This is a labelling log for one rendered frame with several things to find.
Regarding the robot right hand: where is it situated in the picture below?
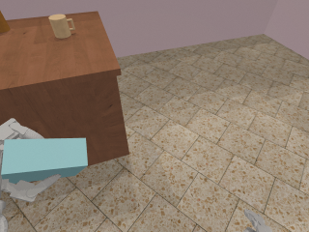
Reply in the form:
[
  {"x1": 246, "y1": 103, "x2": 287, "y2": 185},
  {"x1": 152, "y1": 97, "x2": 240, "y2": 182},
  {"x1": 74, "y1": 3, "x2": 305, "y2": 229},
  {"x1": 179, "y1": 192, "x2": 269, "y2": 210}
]
[{"x1": 243, "y1": 209, "x2": 272, "y2": 232}]

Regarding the robot left hand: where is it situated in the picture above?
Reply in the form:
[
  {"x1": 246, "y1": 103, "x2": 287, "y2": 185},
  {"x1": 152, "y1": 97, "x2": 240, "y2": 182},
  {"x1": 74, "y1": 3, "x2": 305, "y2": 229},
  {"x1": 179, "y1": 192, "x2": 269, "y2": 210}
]
[{"x1": 0, "y1": 118, "x2": 62, "y2": 203}]

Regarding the sponge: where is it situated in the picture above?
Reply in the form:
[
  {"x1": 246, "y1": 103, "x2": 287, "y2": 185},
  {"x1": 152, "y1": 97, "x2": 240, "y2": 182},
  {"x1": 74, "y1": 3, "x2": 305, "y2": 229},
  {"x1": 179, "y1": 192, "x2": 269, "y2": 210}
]
[{"x1": 1, "y1": 137, "x2": 88, "y2": 184}]

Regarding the table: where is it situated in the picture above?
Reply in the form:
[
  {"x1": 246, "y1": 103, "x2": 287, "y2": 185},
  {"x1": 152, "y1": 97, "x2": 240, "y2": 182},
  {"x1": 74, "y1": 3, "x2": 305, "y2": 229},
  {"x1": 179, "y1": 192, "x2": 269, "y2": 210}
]
[{"x1": 0, "y1": 11, "x2": 129, "y2": 183}]

